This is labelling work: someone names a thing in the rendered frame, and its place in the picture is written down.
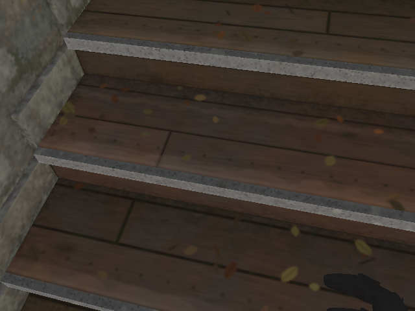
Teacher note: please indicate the right robot hand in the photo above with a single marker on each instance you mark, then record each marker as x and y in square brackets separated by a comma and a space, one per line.
[366, 289]

